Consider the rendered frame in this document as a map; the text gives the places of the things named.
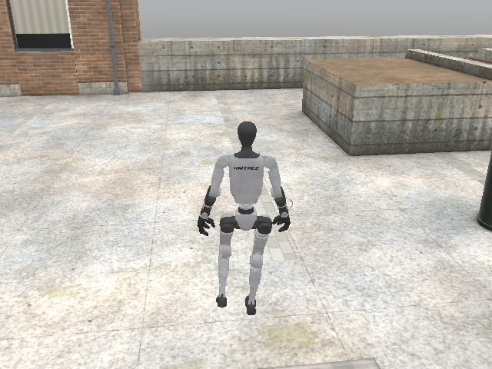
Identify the right robot upper arm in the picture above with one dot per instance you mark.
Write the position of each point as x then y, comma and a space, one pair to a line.
274, 176

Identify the robot left foot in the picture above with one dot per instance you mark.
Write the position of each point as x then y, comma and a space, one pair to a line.
222, 302

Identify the right robot hand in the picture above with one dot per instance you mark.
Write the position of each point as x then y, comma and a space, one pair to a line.
279, 220

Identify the left robot hand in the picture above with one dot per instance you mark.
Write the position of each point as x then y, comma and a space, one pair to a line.
201, 224

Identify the left robot upper arm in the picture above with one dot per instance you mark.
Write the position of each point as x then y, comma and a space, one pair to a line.
218, 174

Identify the humanoid robot head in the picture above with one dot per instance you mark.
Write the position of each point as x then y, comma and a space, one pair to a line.
246, 133

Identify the robot left forearm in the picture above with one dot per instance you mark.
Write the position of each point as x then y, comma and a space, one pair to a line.
208, 204

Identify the robot right forearm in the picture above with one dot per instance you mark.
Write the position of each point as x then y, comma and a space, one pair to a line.
282, 205

